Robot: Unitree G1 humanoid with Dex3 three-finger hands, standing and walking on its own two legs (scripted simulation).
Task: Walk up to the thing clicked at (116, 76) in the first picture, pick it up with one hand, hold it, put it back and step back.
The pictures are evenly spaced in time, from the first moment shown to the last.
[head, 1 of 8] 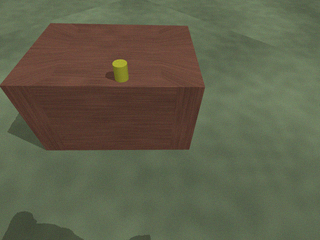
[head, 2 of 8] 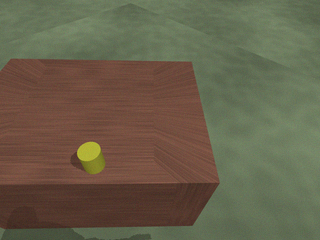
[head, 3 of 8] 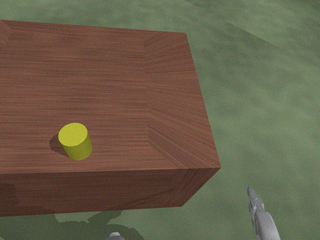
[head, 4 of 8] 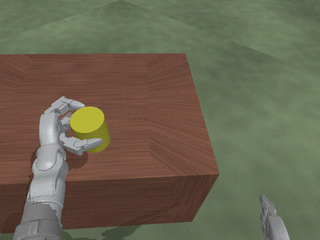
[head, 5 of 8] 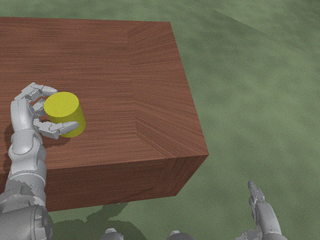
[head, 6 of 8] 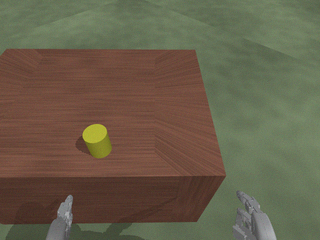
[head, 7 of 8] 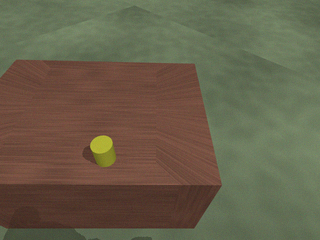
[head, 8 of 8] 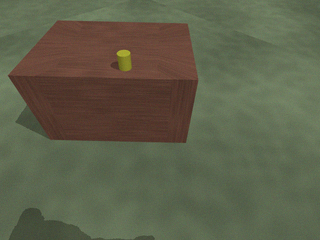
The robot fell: no
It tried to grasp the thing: yes
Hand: left
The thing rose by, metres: 0.26
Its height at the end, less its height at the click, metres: +0.00
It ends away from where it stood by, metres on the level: 0.04
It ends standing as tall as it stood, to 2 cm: yes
